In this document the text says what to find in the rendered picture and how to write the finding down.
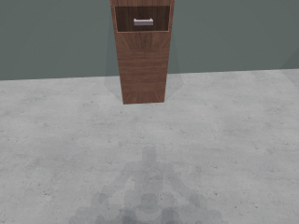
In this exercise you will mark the cabinet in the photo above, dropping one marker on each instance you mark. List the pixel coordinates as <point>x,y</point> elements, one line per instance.
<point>142,57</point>

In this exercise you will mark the handle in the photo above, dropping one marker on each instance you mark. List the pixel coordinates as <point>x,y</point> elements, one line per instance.
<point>143,22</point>

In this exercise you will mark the drawer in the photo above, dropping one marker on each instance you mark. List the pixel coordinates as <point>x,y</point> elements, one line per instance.
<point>126,15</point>

